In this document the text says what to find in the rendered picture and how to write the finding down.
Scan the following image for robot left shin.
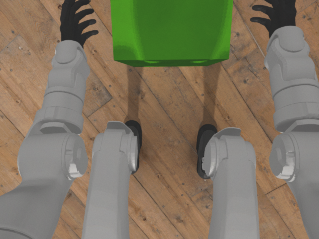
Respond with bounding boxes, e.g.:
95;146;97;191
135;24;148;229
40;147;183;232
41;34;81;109
92;121;132;158

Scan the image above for robot right thigh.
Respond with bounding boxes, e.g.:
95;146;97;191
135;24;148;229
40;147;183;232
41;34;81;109
205;135;260;239

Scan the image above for carton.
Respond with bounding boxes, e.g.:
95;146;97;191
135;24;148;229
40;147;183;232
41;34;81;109
110;0;233;67

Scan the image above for left robot upper arm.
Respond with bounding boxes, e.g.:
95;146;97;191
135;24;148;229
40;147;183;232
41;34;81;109
0;132;88;239

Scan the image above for left robot forearm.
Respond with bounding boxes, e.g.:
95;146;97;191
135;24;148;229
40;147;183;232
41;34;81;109
17;40;90;175

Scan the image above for robot left hand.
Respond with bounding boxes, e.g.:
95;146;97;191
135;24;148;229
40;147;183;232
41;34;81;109
60;0;99;49

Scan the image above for right robot forearm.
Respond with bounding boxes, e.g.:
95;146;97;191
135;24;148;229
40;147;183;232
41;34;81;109
264;26;319;133

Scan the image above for right robot upper arm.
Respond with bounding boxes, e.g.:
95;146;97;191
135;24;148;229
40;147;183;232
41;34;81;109
269;131;319;239

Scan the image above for robot right hand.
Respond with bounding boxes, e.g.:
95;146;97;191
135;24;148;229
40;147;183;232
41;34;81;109
250;0;297;38

